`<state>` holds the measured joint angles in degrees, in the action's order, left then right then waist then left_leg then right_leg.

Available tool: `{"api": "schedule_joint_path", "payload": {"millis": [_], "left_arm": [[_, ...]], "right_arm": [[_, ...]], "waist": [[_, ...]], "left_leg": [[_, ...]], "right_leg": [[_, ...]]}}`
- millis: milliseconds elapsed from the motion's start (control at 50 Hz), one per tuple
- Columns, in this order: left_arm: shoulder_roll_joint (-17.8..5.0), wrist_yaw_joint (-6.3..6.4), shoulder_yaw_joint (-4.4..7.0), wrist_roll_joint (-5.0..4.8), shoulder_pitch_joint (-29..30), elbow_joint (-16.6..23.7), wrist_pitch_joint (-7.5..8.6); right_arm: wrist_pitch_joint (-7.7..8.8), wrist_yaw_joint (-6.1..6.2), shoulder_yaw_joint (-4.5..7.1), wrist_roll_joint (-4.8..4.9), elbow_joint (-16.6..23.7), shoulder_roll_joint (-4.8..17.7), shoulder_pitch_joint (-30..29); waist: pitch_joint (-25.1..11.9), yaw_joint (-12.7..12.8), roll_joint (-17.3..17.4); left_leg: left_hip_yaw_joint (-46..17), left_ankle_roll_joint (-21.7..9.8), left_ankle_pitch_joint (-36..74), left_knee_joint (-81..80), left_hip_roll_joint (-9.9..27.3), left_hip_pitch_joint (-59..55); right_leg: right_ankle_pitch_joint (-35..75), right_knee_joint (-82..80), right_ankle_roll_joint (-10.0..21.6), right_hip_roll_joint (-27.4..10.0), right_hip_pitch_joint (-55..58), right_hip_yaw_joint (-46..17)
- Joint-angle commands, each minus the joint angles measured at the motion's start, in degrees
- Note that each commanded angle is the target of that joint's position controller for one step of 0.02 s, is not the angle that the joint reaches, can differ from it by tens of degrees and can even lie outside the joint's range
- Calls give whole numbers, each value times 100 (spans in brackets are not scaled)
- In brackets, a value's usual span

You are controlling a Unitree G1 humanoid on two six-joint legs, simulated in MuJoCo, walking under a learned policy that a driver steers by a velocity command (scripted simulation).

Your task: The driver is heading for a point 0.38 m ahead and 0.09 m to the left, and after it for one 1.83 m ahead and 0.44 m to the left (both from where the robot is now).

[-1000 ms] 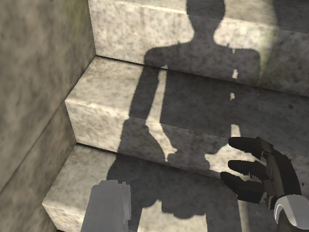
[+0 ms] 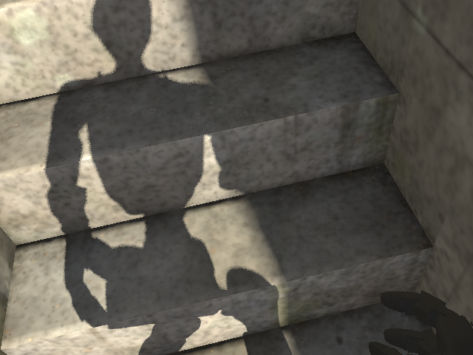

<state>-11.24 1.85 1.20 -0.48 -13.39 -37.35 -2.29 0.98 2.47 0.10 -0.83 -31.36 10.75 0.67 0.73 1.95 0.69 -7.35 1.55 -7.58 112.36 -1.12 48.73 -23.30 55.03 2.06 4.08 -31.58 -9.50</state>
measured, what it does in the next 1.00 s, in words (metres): climbs, turning left: left foot, then right foot 0.20 m higher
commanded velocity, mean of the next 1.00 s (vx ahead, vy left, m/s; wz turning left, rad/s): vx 0.50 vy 0.00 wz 0.37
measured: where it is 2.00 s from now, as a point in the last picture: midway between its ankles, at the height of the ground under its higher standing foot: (123, 153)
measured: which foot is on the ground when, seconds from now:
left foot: up 0.00-0.28, down 0.30-0.74, up 0.76-1.00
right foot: down 0.00-0.32, up 0.34-0.72, down 0.74-1.00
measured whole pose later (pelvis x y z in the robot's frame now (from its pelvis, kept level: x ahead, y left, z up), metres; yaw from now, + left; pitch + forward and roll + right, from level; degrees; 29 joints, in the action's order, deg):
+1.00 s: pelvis +0.29 +0.03 +0.22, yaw +27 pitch +0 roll +0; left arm -17.2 1.8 4.1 3.0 -26.4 -54.1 2.6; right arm 0.2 1.4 1.7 1.5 -29.0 12.2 -3.0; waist -5.1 3.7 -0.1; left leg -1.3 -3.3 -2.0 123.7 -0.5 68.7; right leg -25.5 46.1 -2.4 -11.2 -18.7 11.9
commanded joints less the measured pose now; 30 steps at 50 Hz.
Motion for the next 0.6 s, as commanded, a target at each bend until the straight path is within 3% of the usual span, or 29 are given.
{"api": "schedule_joint_path", "payload": {"millis": [20, 80, 100, 120, 140, 160, 180, 200, 220, 240, 260, 280, 300, 320, 340, 360, 380, 400, 420, 440, 460, 480, 500, 520, 540, 560, 580, 600], "left_arm": [[-868, 103, 206, 128, 883, 676, 65], [-917, 260, 197, 110, 788, 771, -28], [-877, 286, 110, 222, 786, 852, -29], [-823, 340, 80, 179, 772, 864, -35], [-780, 324, 22, 173, 888, 927, 72], [-656, 315, 8, 121, 887, 896, 115], [-558, 317, -46, 142, 1115, 941, 105], [-516, 285, -53, 155, 1531, 962, 89], [-446, 211, -51, 177, 1538, 898, 91], [-531, 153, -12, 155, 1059, 697, 105], [-411, 113, -53, 138, 1010, 550, 182], [45, 70, -192, 52, 854, 379, 224], [179, 4, -187, 22, 390, 193, 265], [30, -46, -97, 158, -11, 114, 295], [-58, -111, -104, 215, -163, 45, 385], [-280, -48, -45, 25, 384, 133, 428], [-503, 11, 52, -115, 1030, 107, 460], [-368, -21, 39, -165, 1489, 93, 515], [-248, -21, 39, -162, 1813, 160, 604], [-53, -39, -4, -146, 2096, 287, 742], [126, -52, -69, -45, 2349, 454, 867], [475, -35, -168, -7, 2636, 618, 928], [658, -60, -231, 13, 2632, 834, 990], [758, -145, -286, 10, 2424, 987, 1080], [728, -138, -302, -60, 2403, 1251, 1145], [661, -129, -299, -80, 2178, 1317, 1121], [685, -121, -389, 5, 1854, 1380, 1086], [636, -92, -426, -23, 2094, 1594, 1109]], "right_arm": [[-167, 219, 197, -85, 179, 289, 407], [-235, 296, 114, -91, 243, 7, 305], [-306, 317, 125, -21, 174, -56, 410], [-329, 323, 132, 46, 128, -23, 626], [-337, 315, 82, 56, 121, -73, 672], [-288, 276, 27, 81, 88, -60, 753], [-267, 252, -4, 132, 47, -90, 803], [-272, 203, -51, 113, -27, -151, 1006], [-291, 178, -56, 82, -137, -216, 951], [-335, 151, 20, 120, -189, -141, 830], [-349, 111, 65, 133, -367, -243, 1124], [-328, 57, 25, 138, -649, -503, 1323], [-313, 6, 73, 61, -909, -422, 1276], [-206, -5, 234, 40, -1155, 214, 1963], [-196, -75, 267, 133, -1201, 330, 2292], [-165, -108, 452, 149, -1089, 749, 2567], [-151, -97, 542, 24, -1136, 874, 2843], [-123, -86, 622, 33, -1196, 974, 3091], [-64, -53, 650, 71, -1256, 1088, 3209], [18, 4, 641, 115, -1250, 1060, 3228], [69, 54, 581, 66, -1510, 745, 3776], [113, 69, 493, 73, -1888, 352, 4380], [168, 51, 421, 100, -2085, 71, 4707], [213, 22, 395, 64, -2155, -77, 4717], [318, -47, 384, 182, -2039, -148, 4398], [351, -63, 466, 264, -2049, 136, 4287], [332, -17, 521, 291, -1956, 458, 3972], [339, 31, 503, 260, -1756, 546, 3636]], "waist": [[-330, -526, -1031], [-671, -454, -1207], [-946, -374, -1261], [-1010, -396, -1321], [-1159, -323, -1304], [-1206, -272, -1193], [-1323, -384, -1133], [-1334, -655, -1171], [-1272, -598, -1273], [-1205, -397, -1466], [-1310, -477, -1809], [-1189, -467, -1686], [-1060, -109, -1247], [-1359, 22, -308], [-1221, -21, 902], [-779, -413, 1574], [-246, -824, 1553], [91, -991, 1373], [415, -1070, 1332], [621, -1093, 1230], [793, -1333, 933], [879, -1485, 1096], [754, -1425, 1057], [542, -1272, 1059], [553, -1033, 1143], [497, -873, 965], [428, -719, 725], [624, -548, 248]], "left_leg": [[580, 135, 436, -525, -234, -186], [674, 225, 458, -1707, -380, -342], [647, 272, 295, -683, -522, -121], [436, 320, 160, -424, -428, 127], [497, 322, -116, -106, -329, 432], [357, 287, -121, -714, -145, 355], [309, 247, -2, -1670, 8, -189], [477, 121, 187, -3426, 265, -1062], [819, -58, -118, -5020, 330, -1981], [1050, -186, -1078, -6006, 241, -2436], [1032, -302, -1084, -6883, 285, -3167], [1010, -436, -314, -8814, 234, -3647], [1085, -446, 96, -9392, 6, -3714], [-286, -710, 3087, -8765, 772, -4957], [-1476, -1491, 2650, -9084, 1522, -5630], [-2367, -1986, 2, -9659, 1805, -5234], [-2915, -2263, -2545, -10134, 1801, -4880], [-3051, -2349, -3673, -10428, 1772, -4667], [-3154, -2443, -3790, -10599, 1803, -4538], [-3014, -2467, -3318, -10570, 1758, -4498], [-2615, -2426, -2480, -10437, 1530, -4981], [-2119, -2361, -1522, -10147, 1316, -5142], [-2116, -2316, -949, -9904, 1272, -5508], [-2150, -2208, -683, -9696, 1290, -5679], [-2321, -2124, -471, -9612, 1383, -5494], [-2486, -2048, -641, -9589, 1558, -5612], [-2628, -2017, -1009, -9724, 1681, -5310], [-2518, -1847, -1533, -9962, 1739, -4623]], "right_leg": [[2711, -2040, 685, -597, 114, -1196], [3009, -2283, 684, -697, 622, -1432], [3167, -2228, 823, -998, 1018, -1694], [3305, -2164, 926, -1151, 1460, -1751], [3842, -1997, 1050, -1462, 1935, -1709], [3719, -2051, 1002, -1505, 2141, -1634], [3620, -2079, 858, -1476, 2033, -1382], [3589, -2132, 622, -1258, 1686, -941], [3821, -2309, 639, -1220, 1329, -588], [4048, -2487, 795, -1332, 1441, -685], [4588, -2517, 810, -1426, 1607, -679], [4502, -2355, 613, -1262, 1962, -304], [4170, -1907, 437, -921, 2260, 139], [1810, -894, -130, -656, 1141, 422], [-433, -241, -678, -296, -14, 745], [-633, 395, -925, -350, -601, 985], [-467, 1262, -971, -398, -1265, 944], [-196, 1966, -932, -398, -1633, 984], [-43, 2845, -872, -334, -1994, 1015], [217, 3740, -800, -309, -2367, 1004], [510, 4732, -731, -210, -3205, 1311], [482, 5697, -700, -228, -3816, 1422], [388, 6501, -641, -293, -4376, 1327], [279, 7123, -558, -473, -4811, 1122], [-176, 7355, -454, -666, -5094, 887], [-646, 7636, -451, -817, -5595, 787], [-766, 8183, -526, -918, -5872, 701], [-724, 7487, -541, -1139, -5819, 492]]}}
Keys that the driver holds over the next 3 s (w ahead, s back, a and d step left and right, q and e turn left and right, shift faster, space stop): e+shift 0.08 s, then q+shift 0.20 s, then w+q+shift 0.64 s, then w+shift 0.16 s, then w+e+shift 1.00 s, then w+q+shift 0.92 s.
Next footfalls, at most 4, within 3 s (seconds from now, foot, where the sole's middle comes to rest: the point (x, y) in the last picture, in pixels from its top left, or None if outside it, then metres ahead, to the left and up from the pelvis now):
0.30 left None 0.09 0.19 -0.73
0.74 right None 0.38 -0.10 -0.52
1.28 left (87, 286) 0.48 0.38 -0.32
1.86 right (178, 113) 0.76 0.19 -0.11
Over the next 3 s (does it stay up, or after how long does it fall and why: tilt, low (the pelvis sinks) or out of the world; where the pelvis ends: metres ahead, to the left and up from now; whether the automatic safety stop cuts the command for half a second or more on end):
stays up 1.48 0.25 0.82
